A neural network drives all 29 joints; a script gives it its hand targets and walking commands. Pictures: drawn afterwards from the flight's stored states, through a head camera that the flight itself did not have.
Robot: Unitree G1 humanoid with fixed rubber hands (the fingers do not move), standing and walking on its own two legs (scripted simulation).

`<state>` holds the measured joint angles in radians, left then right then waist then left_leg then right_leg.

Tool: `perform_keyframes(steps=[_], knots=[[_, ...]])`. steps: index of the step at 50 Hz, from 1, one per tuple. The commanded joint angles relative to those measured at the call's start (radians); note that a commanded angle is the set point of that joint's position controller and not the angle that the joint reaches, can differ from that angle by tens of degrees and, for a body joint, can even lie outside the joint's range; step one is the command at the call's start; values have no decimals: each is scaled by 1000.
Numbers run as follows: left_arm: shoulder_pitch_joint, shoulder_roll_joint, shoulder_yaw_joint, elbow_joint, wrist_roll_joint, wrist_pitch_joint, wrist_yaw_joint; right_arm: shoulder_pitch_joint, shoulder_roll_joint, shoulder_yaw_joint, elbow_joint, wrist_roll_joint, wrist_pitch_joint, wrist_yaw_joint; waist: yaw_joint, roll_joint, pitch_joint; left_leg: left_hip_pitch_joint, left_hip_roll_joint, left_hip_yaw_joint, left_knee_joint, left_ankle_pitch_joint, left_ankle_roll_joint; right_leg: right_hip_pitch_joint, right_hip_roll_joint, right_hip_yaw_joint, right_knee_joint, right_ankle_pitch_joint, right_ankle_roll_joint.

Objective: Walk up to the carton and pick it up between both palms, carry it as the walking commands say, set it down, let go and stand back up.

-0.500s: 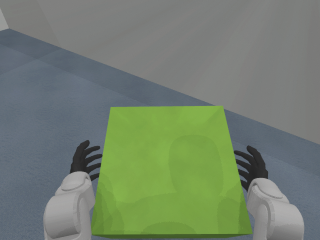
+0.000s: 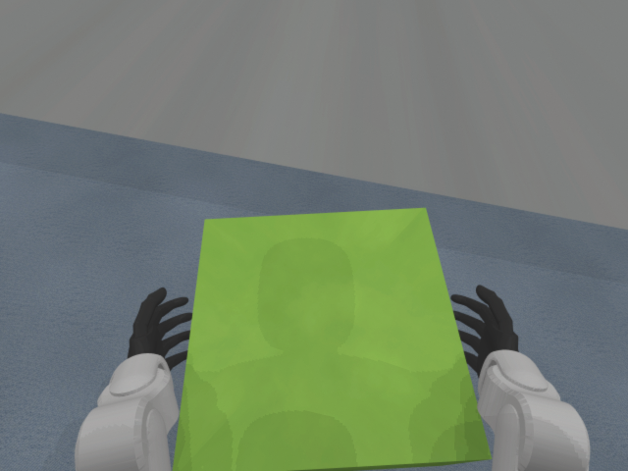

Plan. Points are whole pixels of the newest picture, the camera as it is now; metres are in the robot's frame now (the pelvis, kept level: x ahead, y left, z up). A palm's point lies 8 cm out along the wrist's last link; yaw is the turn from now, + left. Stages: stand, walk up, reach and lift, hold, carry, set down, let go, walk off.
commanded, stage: carry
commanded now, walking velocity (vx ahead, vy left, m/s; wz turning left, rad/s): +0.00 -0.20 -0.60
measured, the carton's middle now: (322, 341) +0.29 +0.00 +0.02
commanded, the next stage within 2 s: none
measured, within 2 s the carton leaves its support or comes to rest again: neither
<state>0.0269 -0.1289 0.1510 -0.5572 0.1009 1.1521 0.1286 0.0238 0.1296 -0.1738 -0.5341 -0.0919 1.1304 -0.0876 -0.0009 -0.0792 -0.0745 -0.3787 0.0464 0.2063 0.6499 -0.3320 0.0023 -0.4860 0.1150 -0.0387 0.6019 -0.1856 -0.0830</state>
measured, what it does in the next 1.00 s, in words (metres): steps to the right: right foot, then left foot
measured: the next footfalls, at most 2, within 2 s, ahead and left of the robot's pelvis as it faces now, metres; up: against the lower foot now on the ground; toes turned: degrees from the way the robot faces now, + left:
right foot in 0.32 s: +0.00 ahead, -0.28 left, +0.00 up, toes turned +3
left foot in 0.58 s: -0.02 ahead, -0.05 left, +0.00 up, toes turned -6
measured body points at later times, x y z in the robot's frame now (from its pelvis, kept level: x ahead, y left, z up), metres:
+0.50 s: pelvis -0.07 -0.14 +0.01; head -0.07 -0.15 +0.46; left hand +0.21 -0.01 +0.09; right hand +0.13 -0.38 +0.08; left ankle -0.04 -0.01 -0.68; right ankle -0.04 -0.26 -0.72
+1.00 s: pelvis -0.12 -0.16 +0.01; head -0.15 -0.16 +0.46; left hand +0.16 -0.03 +0.11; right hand +0.09 -0.40 +0.11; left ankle -0.06 -0.05 -0.72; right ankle -0.04 -0.26 -0.72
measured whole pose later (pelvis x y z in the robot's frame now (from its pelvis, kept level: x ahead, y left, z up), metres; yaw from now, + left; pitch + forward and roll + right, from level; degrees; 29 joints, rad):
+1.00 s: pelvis -0.12 -0.16 +0.01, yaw -9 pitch +2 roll +1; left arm -0.06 -0.13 0.18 -0.46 0.12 1.22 0.12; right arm -0.04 0.13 -0.19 -0.50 -0.12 1.23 -0.11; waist -0.02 -0.01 -0.12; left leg -0.36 0.05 0.12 0.54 -0.22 0.00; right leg -0.41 0.00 -0.10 0.48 -0.10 -0.06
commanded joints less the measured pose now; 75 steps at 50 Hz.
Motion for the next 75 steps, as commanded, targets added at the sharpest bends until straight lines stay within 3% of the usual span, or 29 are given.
perform_keyframes(steps=[1, 2, 3, 4, 6, 7, 9, 11, 13, 14, 15, 16, 17, 18, 19, 21, 22, 27, 29, 30, 31, 32, 36, 43, 49, 55, 63, 75], knots=[[-512, -789, -869, -122, -394, 38, -234, -363, 751, 736, -36, 343, 24, 219, -20, 481, -175, 306, 659, -580, -448, 242, 215, -311, -102, 13, 369, -377, 102], [-508, -778, -854, -101, -391, 38, -236, -373, 746, 753, -64, 351, 27, 222, -5, 296, -160, 266, 598, -474, -381, 372, 201, -273, -182, 99, 520, -329, 89], [-498, -782, -844, -67, -390, 39, -234, -383, 736, 743, -70, 348, 32, 224, -1, 193, -158, 212, 525, -373, -365, 345, 150, -222, -190, 103, 571, -280, 94], [-496, -791, -833, -53, -390, 37, -232, -423, 733, 744, -91, 357, 33, 224, 5, 152, -149, 186, 449, -271, -358, 286, 97, -199, -189, 79, 608, -208, 103], [-466, -783, -821, -16, -382, 44, -224, -430, 708, 720, -73, 352, 42, 220, 13, 217, -142, 152, 329, -95, -301, 275, 14, -115, -157, -11, 491, -152, 121], [-464, -778, -818, -10, -377, 47, -217, -441, 694, 715, -83, 356, 46, 218, 5, 254, -136, 135, 313, -66, -282, 319, 5, -82, -132, -56, 428, -166, 126], [-467, -776, -812, -12, -366, 54, -203, -450, 686, 712, -105, 369, 53, 217, -6, 318, -138, 134, 308, -52, -254, 373, 1, -32, -111, -117, 297, -191, 128], [-453, -766, -797, -3, -353, 66, -197, -423, 687, 710, -96, 365, 64, 214, -14, 360, -156, 171, 317, -70, -219, 374, -3, -7, -110, -133, 160, -214, 127], [-436, -762, -779, 9, -344, 76, -199, -413, 692, 716, -90, 358, 71, 211, -7, 360, -190, 170, 323, -71, -167, 339, -20, 79, -104, -144, -9, -170, 121], [-427, -761, -768, 15, -344, 80, -201, -411, 691, 719, -88, 354, 74, 210, 1, 318, -212, 130, 307, -49, -123, 282, -46, 182, -109, -143, -132, -76, 116], [-423, -751, -754, 13, -344, 81, -205, -423, 691, 725, -90, 350, 77, 210, 5, 201, -225, 66, 263, -10, -23, 178, -77, 283, -169, -77, -267, -20, 117], [-421, -745, -739, 3, -343, 80, -210, -450, 689, 734, -94, 345, 81, 208, 10, 26, -220, -96, 219, -20, 79, -94, -113, 380, -328, 103, -291, 222, 107], [-453, -746, -738, -3, -343, 72, -207, -495, 694, 764, -113, 356, 84, 206, 12, -189, -219, -218, 125, 0, 187, -330, -135, 339, -505, 308, -274, 472, -6], [-453, -765, -742, -25, -357, 65, -210, -495, 742, 788, -71, 375, 84, 209, -3, -138, -218, -176, 154, -93, 300, -301, -120, 351, -438, 203, -190, 675, -14], [-450, -794, -739, -23, -360, 47, -218, -531, 767, 809, -119, 390, 74, 215, 2, -198, -269, -205, 114, -80, 297, -284, -103, 380, -461, 206, -176, 595, -54], [-447, -835, -733, -16, -351, 26, -227, -577, 821, 837, -134, 413, 60, 225, 1, -169, -267, -169, 105, -110, 349, -182, -84, 322, -409, 158, -198, 400, -49], [-450, -858, -737, -27, -354, 14, -233, -590, 842, 849, -150, 423, 49, 229, 3, -123, -276, -133, 98, -113, 333, -146, -76, 305, -391, 120, -195, 358, -45], [-465, -837, -758, -62, -367, 8, -237, -541, 834, 831, -137, 403, 43, 221, -1, -84, -296, 39, 25, -82, -26, -59, -33, 286, -364, 161, -234, 98, -56], [-459, -795, -757, -33, -368, 26, -233, -490, 786, 802, -102, 378, 54, 213, -16, -42, -287, 159, 49, -81, -238, 91, -20, 242, -311, 153, -203, 16, -12], [-451, -777, -756, -14, -368, 35, -230, -476, 755, 790, -90, 368, 61, 210, -17, 14, -281, 173, 104, -146, -249, 120, 4, 209, -273, 143, -189, -3, 30], [-481, -772, -776, -25, -377, 47, -233, -435, 744, 761, -55, 346, 63, 212, -19, 128, -239, 81, 131, -197, -272, 77, 17, 223, -225, 98, -184, -5, 53], [-512, -772, -780, -29, -378, 52, -234, -452, 740, 750, -49, 347, 65, 213, -14, 149, -218, 34, 143, -200, -302, 25, 15, 251, -228, 93, -177, 22, 55], [-535, -754, -769, -8, -373, 71, -228, -491, 733, 741, -42, 349, 79, 213, -14, 109, -181, 11, 106, -164, -272, -11, -5, 238, -238, 111, -218, -31, 53], [-529, -756, -725, 39, -359, 89, -224, -544, 744, 750, -47, 360, 100, 210, -16, 39, -159, -16, 65, -153, -229, -75, -1, 186, -248, 135, -284, -208, 55], [-537, -786, -727, 22, -366, 78, -228, -569, 779, 770, -62, 378, 95, 213, -15, 15, -191, 2, 32, -145, -192, -58, 11, 175, -259, 136, -310, -262, 51], [-532, -799, -747, -4, -376, 68, -230, -553, 791, 775, -73, 381, 84, 215, -14, 31, -216, 11, 31, -164, -208, -54, 22, 174, -251, 120, -291, -240, 54], [-522, -801, -764, -15, -383, 63, -229, -531, 777, 767, -77, 375, 76, 213, -8, 78, -221, -37, 76, -228, -290, -96, 23, 226, -226, 99, -226, -106, 61], [-517, -791, -763, -5, -387, 62, -230, -518, 762, 759, -70, 361, 74, 205, -3, 81, -219, -44, 85, -238, -291, -48, 20, 248, -225, 86, -190, -9, 61]])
